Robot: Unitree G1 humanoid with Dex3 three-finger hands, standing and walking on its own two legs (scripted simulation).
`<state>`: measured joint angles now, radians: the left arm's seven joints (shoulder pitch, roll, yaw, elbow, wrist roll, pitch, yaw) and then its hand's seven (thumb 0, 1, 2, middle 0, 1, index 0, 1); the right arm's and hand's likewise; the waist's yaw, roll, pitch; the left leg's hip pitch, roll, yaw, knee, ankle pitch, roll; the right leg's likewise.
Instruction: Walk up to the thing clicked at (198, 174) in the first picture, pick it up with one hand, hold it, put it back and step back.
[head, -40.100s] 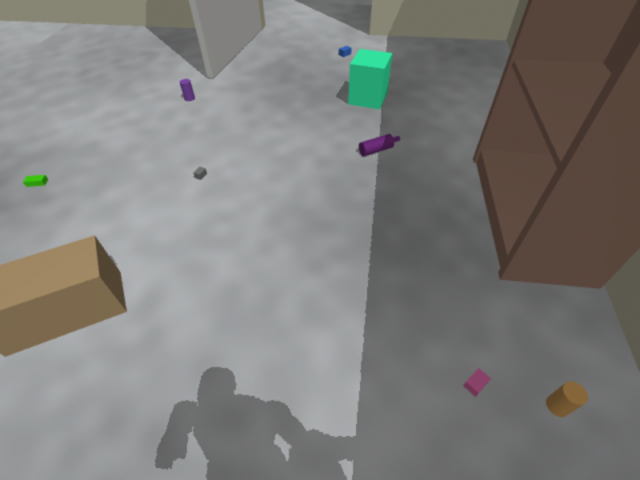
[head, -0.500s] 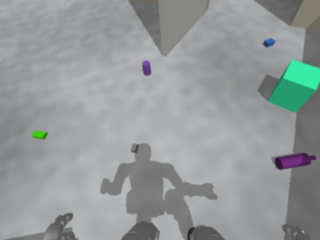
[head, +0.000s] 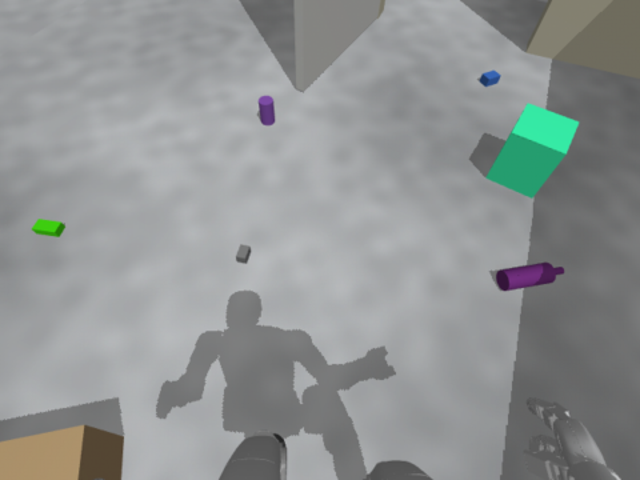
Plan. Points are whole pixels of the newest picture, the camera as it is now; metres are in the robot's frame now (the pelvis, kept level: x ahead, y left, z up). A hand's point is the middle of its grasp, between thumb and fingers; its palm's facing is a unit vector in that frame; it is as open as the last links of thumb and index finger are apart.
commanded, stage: step back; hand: left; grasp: from above
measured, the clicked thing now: (243, 254) +0.83 +0.29 -0.74
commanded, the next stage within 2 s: stand in 1.86 s
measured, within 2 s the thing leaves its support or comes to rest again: neither
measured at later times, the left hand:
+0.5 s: hand out of the picture -0.05 +0.25 -0.14, palm faces +0.08 -0.92 -0.38, open 7.4 cm
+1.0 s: hand out of the picture -0.27 +0.22 -0.13, palm faces +0.08 -0.90 -0.42, open 7.4 cm
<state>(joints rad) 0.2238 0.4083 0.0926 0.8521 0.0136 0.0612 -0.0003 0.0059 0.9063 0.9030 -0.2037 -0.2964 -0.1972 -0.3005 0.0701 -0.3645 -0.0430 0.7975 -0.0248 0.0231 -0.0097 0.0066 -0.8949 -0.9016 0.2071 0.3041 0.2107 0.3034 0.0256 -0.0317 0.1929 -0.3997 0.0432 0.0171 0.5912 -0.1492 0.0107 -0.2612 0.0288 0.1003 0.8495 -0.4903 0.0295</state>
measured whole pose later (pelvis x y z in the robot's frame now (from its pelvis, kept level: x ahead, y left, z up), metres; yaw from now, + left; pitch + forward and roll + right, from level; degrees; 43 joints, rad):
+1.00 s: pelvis -0.30 -0.06 +0.00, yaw +4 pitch -2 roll +0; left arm 0.25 0.36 0.07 0.94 0.05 -0.01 -0.01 0.01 0.90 0.90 -0.21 -0.30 -0.20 -0.30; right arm 0.24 -0.42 -0.06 0.96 -0.03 0.04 0.01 0.01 -0.90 -0.90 0.20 0.30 0.21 0.30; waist 0.03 0.05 0.06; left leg -0.31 -0.02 -0.09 0.78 -0.47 -0.01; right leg -0.27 -0.02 0.00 0.63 -0.34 -0.01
